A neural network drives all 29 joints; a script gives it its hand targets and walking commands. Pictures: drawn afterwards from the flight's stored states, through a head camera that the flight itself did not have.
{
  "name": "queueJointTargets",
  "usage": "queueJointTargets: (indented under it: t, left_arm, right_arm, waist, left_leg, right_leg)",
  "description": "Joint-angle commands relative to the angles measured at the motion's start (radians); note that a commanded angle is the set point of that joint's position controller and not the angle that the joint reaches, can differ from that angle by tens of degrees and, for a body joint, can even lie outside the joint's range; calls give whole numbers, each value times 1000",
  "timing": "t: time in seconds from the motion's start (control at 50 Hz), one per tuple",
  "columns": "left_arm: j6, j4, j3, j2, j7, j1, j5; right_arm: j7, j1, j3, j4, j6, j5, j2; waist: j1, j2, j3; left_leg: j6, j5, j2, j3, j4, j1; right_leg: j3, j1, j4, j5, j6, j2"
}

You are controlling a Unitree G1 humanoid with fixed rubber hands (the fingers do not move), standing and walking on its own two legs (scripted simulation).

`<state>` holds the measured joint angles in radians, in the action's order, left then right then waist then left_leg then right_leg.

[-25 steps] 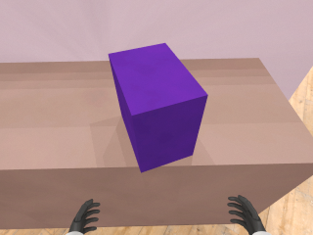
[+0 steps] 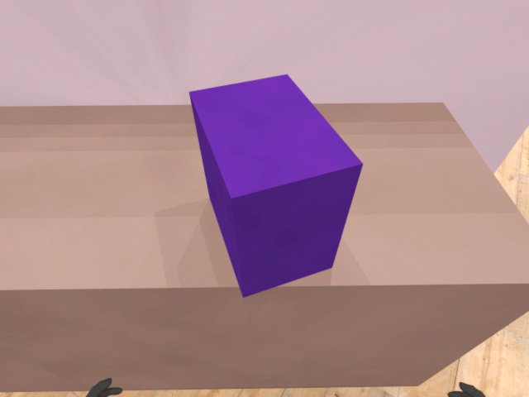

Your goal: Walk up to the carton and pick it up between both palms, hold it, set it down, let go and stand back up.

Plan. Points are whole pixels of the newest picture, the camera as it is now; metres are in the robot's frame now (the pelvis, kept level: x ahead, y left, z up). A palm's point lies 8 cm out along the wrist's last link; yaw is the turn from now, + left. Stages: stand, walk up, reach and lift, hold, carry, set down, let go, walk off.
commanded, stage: stand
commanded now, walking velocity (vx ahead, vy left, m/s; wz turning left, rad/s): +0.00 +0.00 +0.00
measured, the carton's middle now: (265, 185) +0.43 +0.02 +0.09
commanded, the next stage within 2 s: none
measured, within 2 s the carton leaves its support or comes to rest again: neither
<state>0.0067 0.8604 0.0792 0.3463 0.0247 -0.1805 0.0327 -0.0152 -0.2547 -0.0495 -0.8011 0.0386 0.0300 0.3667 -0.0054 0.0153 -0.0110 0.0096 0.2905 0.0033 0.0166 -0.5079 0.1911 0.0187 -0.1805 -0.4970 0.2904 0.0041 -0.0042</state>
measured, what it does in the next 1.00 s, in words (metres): stands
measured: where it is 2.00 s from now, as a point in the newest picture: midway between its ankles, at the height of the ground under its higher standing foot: outside the picture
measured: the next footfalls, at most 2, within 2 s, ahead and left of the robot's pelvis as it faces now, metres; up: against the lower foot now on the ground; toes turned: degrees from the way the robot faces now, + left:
none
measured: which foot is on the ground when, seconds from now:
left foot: down 0.00-1.00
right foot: down 0.00-1.00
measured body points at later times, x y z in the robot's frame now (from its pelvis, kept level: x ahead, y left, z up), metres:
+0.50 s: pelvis +0.00 +0.00 +0.01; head -0.01 +0.00 +0.46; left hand +0.09 +0.30 -0.12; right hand +0.08 -0.30 -0.11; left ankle -0.01 +0.11 -0.74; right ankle -0.01 -0.12 -0.74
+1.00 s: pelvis -0.01 +0.00 +0.01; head -0.01 +0.01 +0.46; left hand +0.07 +0.31 -0.12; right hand +0.07 -0.30 -0.11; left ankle -0.01 +0.11 -0.74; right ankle -0.01 -0.12 -0.74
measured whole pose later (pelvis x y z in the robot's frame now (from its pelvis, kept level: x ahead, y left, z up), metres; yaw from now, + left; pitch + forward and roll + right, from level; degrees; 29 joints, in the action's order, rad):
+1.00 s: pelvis -0.01 +0.00 +0.01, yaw +1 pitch -4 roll +0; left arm 0.02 1.10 0.02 0.35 0.01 -0.11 0.02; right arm 0.00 -0.16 0.00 -1.05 0.03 0.02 0.37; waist -0.01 0.00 -0.06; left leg 0.02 0.19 -0.01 0.01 -0.35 0.09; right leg 0.01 -0.08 -0.34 0.20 0.01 0.01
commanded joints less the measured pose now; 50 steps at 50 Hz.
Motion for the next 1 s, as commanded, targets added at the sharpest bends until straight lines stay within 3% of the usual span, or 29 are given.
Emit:
queueJointTargets:
  t: [0.0, 0.1, 0.14, 0.2, 0.22, 0.28, 0.3, 0.34, 0.4, 0.42, 0.44, 0.46, 0.5, 0.52, 0.54, 0.56, 0.58, 0.6, 0.62, 0.64, 0.68, 0.74, 0.76, 0.78, 0.84, 0.86, 0.92, 0.96, 0.98]
  left_arm:
    - [34, -34, 16, 164, -4, 96, -8]
    - [36, 31, 6, 176, -8, 110, -10]
    - [31, 50, -1, 193, -12, 122, -8]
    - [29, 80, -9, 179, -7, 109, -13]
    - [30, 88, -1, 194, -8, 97, -12]
    - [30, 106, -14, 181, -11, 102, -12]
    - [29, 113, -17, 172, -14, 106, -16]
    - [29, 119, -14, 187, -15, 111, -14]
    - [32, 130, -20, 176, -20, 114, -12]
    - [28, 140, -14, 203, -22, 121, -12]
    - [22, 137, -21, 181, -21, 135, -14]
    - [22, 151, -24, 189, -24, 122, -12]
    - [27, 149, -14, 208, -22, 137, -16]
    - [25, 158, -23, 185, -20, 122, -12]
    - [28, 160, -14, 207, -20, 127, -13]
    - [26, 157, -24, 186, -23, 129, -11]
    - [23, 158, -24, 190, -20, 151, -15]
    - [25, 163, -18, 196, -18, 116, -17]
    - [27, 168, -29, 188, -22, 116, -18]
    - [29, 171, -22, 198, -19, 132, -14]
    - [29, 183, -23, 211, -21, 108, -14]
    - [26, 176, -26, 194, -24, 111, -12]
    - [27, 173, -25, 205, -24, 126, -15]
    - [29, 173, -30, 188, -23, 120, -18]
    - [23, 174, -29, 189, -22, 125, -20]
    - [21, 189, -34, 191, -22, 116, -18]
    - [27, 189, -32, 196, -22, 115, -17]
    - [22, 187, -36, 197, -21, 130, -11]
    - [23, 192, -30, 202, -22, 120, -17]
  right_arm:
    - [10, 55, -32, 57, 20, -10, 185]
    - [17, 39, -12, -5, 11, -9, 170]
    - [20, 55, -14, -27, 10, -12, 204]
    - [23, 58, -1, -54, 10, -13, 184]
    - [21, 50, -2, -53, 16, -9, 182]
    - [21, 50, -10, -84, 14, -10, 207]
    - [20, 67, -3, -87, 15, -8, 200]
    - [20, 84, -1, -98, 17, -15, 192]
    - [19, 86, -2, -112, 11, -11, 186]
    - [22, 93, -2, -127, 10, -9, 199]
    - [23, 102, 6, -125, 9, -7, 188]
    - [23, 93, 0, -133, 8, -10, 194]
    - [22, 105, 5, -135, 10, -11, 180]
    - [26, 101, 0, -143, 5, -4, 189]
    - [27, 112, 7, -141, 6, -7, 177]
    - [26, 110, 5, -138, 6, -9, 191]
    - [26, 113, 0, -149, 9, -12, 196]
    - [27, 94, 2, -166, 8, -7, 203]
    - [30, 93, 1, -166, 2, -8, 198]
    - [31, 113, 2, -165, 3, -7, 192]
    - [27, 106, 4, -166, 4, -13, 188]
    - [27, 100, 2, -176, 4, -6, 192]
    - [27, 119, 10, -172, 3, -6, 189]
    - [28, 125, 5, -175, 4, -10, 190]
    - [29, 120, 3, -183, -1, -14, 206]
    - [31, 122, 1, -189, 1, -13, 216]
    - [26, 132, 5, -186, 4, -10, 201]
    - [27, 136, 7, -190, 0, -8, 201]
    - [28, 141, 10, -187, 1, -8, 190]
  waist:
    - [0, -42, 69]
    - [-9, -10, 52]
    - [4, -25, 13]
    - [3, -8, 10]
    - [-3, -27, 15]
    - [-6, 8, 34]
    - [0, -20, 2]
    - [6, 9, 24]
    - [-1, -24, 33]
    - [-1, 12, -6]
    - [2, -32, 5]
    - [-7, -30, -19]
    - [-6, 16, 4]
    - [-1, -11, 12]
    - [-1, 0, 2]
    - [-11, -38, -14]
    - [-16, -39, -4]
    - [6, -2, 12]
    - [-3, -37, -20]
    - [-8, 9, -4]
    - [-2, 8, -37]
    - [-6, -55, -4]
    - [-3, -11, -5]
    - [0, -42, 31]
    - [1, 12, 4]
    - [-6, -29, -35]
    - [7, -25, -43]
    - [-3, -26, -34]
    - [7, 8, -12]
  left_leg:
    - [51, -296, 124, -96, 90, -47]
    - [47, -339, 122, -95, 112, -67]
    - [48, -340, 127, -108, 131, -39]
    - [47, -296, 118, -100, 151, -38]
    - [46, -279, 121, -99, 154, -45]
    - [43, -315, 119, -97, 161, -80]
    - [42, -331, 113, -104, 168, -69]
    - [42, -311, 128, -118, 177, -74]
    - [40, -304, 116, -100, 177, -95]
    - [36, -292, 120, -105, 191, -76]
    - [36, -282, 116, -95, 194, -63]
    - [31, -273, 111, -99, 208, -65]
    - [32, -284, 121, -97, 196, -89]
    - [38, -280, 119, -100, 202, -92]
    - [38, -310, 126, -106, 204, -88]
    - [36, -269, 121, -103, 203, -88]
    - [32, -253, 116, -99, 213, -75]
    - [35, -248, 119, -104, 214, -85]
    - [36, -240, 116, -100, 211, -76]
    - [37, -239, 126, -105, 226, -85]
    - [39, -233, 128, -115, 221, -66]
    - [34, -254, 120, -98, 211, -79]
    - [31, -265, 126, -111, 216, -90]
    - [34, -253, 120, -108, 208, -100]
    - [26, -251, 126, -108, 219, -90]
    - [28, -217, 121, -101, 234, -67]
    - [32, -193, 126, -109, 236, -63]
    - [27, -190, 122, -109, 240, -71]
    - [31, -189, 126, -114, 241, -58]
  right_leg:
    - [72, 15, 108, -253, -38, 108]
    - [71, 34, 130, -273, -33, 113]
    - [70, 47, 135, -267, -37, 117]
    - [72, 64, 152, -245, -32, 111]
    - [75, 63, 157, -233, -33, 110]
    - [59, 73, 163, -276, -31, 114]
    - [63, 68, 171, -256, -31, 112]
    - [56, 86, 176, -249, -29, 113]
    - [66, 91, 184, -250, -28, 118]
    - [59, 72, 186, -241, -29, 117]
    - [63, 97, 196, -248, -27, 119]
    - [66, 80, 200, -237, -31, 122]
    - [63, 81, 200, -240, -29, 118]
    - [52, 95, 199, -219, -28, 120]
    - [62, 84, 205, -221, -31, 118]
    - [71, 70, 211, -211, -31, 119]
    - [71, 86, 220, -206, -27, 122]
    - [60, 110, 221, -180, -27, 119]
    - [76, 82, 220, -194, -30, 125]
    - [66, 89, 219, -192, -34, 129]
    - [73, 77, 221, -181, -37, 125]
    - [68, 102, 218, -210, -33, 127]
    - [67, 85, 223, -192, -28, 121]
    - [67, 106, 217, -203, -28, 125]
    - [59, 86, 223, -200, -26, 124]
    - [67, 88, 233, -189, -30, 132]
    - [76, 69, 228, -148, -31, 126]
    - [73, 75, 243, -139, -27, 120]
    - [62, 102, 236, -153, -26, 126]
